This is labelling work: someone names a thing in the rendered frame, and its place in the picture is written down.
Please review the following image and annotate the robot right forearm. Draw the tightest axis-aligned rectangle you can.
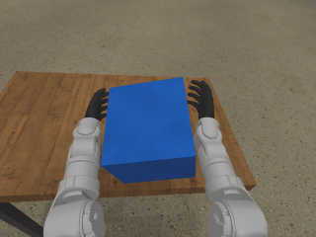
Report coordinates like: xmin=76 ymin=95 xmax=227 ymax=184
xmin=193 ymin=117 xmax=268 ymax=232

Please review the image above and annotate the robot right upper arm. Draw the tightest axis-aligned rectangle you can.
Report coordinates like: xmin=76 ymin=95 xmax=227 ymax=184
xmin=207 ymin=198 xmax=269 ymax=237

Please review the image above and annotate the robot left forearm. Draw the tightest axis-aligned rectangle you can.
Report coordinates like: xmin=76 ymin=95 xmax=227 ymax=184
xmin=43 ymin=118 xmax=102 ymax=237

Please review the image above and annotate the table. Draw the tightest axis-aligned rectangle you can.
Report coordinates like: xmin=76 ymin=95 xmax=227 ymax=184
xmin=0 ymin=71 xmax=257 ymax=237

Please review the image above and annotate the robot left upper arm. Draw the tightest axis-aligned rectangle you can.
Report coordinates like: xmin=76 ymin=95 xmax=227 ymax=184
xmin=43 ymin=198 xmax=106 ymax=237

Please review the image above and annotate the right robot hand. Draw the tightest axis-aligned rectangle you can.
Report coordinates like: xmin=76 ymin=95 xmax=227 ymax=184
xmin=187 ymin=80 xmax=214 ymax=120

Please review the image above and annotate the carton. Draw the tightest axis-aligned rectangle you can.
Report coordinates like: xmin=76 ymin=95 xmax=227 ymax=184
xmin=101 ymin=77 xmax=197 ymax=184

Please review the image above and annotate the left robot hand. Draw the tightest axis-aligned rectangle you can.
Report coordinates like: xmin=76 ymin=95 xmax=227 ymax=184
xmin=84 ymin=88 xmax=110 ymax=121

